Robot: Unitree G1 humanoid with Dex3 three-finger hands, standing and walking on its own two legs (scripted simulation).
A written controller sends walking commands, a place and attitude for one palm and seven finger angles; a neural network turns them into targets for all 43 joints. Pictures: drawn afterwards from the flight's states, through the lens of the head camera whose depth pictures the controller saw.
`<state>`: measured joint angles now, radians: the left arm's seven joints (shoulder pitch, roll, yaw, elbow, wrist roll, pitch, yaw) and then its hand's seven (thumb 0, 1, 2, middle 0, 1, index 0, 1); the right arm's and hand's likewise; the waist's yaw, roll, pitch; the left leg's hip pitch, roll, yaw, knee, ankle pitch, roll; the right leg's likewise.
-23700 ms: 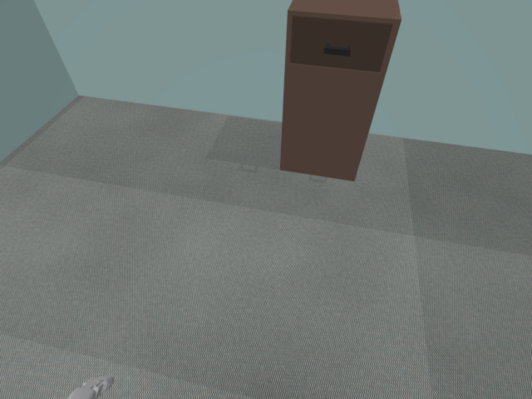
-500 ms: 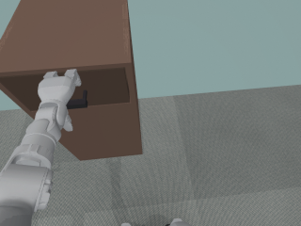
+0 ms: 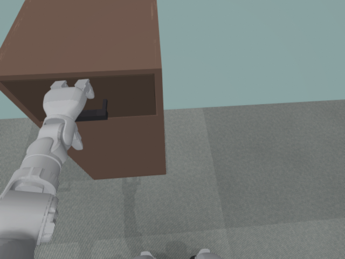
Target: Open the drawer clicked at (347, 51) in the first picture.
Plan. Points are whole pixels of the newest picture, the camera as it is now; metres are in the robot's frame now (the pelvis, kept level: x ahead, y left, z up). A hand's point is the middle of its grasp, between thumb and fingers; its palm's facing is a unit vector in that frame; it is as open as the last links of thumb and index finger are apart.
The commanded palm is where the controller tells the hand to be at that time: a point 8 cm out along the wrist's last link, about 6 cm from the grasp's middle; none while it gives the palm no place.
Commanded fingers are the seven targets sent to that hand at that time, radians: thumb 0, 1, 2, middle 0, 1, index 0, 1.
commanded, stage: re-aim the fingers above the handle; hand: left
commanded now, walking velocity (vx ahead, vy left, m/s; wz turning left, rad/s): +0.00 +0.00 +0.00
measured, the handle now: (89, 109) +0.51 +0.23 -0.02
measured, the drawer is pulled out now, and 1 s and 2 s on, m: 0.00 0.00 0.00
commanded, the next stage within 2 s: lower the fingers behind the handle in 0.90 s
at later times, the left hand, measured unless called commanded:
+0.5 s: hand (74, 116) +0.45 +0.24 +0.02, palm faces -0.08 -0.04 -1.00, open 13.8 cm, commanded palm +0.44 +0.23 +0.08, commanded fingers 0.00 -0.50 0.30 -0.30 -1.20 -0.30 -1.20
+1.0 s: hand (74, 116) +0.45 +0.24 +0.02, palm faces -0.11 -0.02 -0.99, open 13.8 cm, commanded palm +0.44 +0.23 +0.08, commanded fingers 0.00 -0.50 0.30 -0.30 -1.20 -0.30 -1.20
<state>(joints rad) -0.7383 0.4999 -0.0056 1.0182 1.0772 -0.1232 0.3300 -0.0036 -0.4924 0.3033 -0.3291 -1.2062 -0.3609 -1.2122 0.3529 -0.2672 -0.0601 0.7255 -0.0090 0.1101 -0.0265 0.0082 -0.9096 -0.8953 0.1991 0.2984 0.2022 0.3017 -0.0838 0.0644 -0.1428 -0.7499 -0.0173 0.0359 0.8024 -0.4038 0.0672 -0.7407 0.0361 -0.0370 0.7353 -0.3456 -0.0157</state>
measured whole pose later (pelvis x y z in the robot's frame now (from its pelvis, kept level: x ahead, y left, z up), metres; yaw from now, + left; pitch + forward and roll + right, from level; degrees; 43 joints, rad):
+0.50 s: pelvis +0.00 +0.00 +0.01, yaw +0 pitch +18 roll -2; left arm -0.71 0.47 -0.03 0.99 1.07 -0.08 0.30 0.00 -0.49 0.30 -0.32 -1.20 -0.32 -1.21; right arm 0.33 -0.26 -0.06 0.70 0.00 0.14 -0.02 0.01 -0.91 -0.90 0.20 0.30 0.20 0.30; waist -0.06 0.06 -0.14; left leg -0.68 -0.02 0.04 0.75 -0.39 0.07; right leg -0.68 0.03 -0.03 0.70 -0.34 -0.01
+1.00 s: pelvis +0.00 -0.01 +0.01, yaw +0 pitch +18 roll -1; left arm -0.72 0.52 0.00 1.01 1.07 -0.10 0.28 0.00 -0.49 0.30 -0.32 -1.20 -0.32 -1.21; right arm 0.34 -0.26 -0.05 0.70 0.01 0.12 -0.04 0.01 -0.91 -0.90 0.20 0.30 0.20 0.30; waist -0.07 0.06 -0.13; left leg -0.69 -0.01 0.05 0.74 -0.38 0.05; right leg -0.69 0.05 -0.02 0.70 -0.33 -0.03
